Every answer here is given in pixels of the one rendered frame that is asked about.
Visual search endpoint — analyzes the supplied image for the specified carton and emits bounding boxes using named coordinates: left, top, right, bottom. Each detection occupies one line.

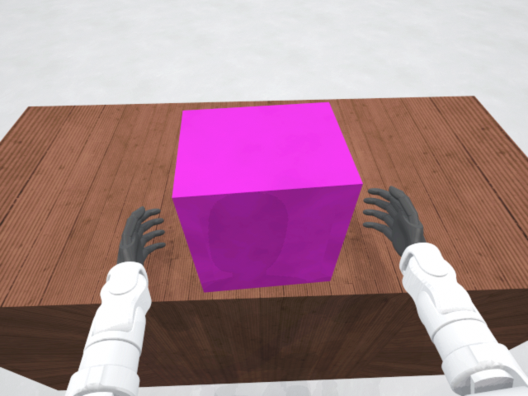
left=172, top=102, right=363, bottom=293

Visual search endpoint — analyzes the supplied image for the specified robot right hand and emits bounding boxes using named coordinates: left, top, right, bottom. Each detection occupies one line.
left=363, top=186, right=426, bottom=257

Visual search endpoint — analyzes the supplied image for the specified robot left forearm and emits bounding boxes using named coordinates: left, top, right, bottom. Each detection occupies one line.
left=65, top=262, right=152, bottom=396

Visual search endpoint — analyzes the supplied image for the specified robot left hand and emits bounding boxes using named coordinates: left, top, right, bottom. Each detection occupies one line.
left=116, top=206, right=166, bottom=265

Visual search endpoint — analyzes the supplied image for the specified pedestal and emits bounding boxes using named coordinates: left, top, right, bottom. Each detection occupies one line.
left=0, top=96, right=528, bottom=390

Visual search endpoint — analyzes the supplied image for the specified robot right forearm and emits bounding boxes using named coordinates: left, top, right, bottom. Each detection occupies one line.
left=399, top=243, right=528, bottom=396

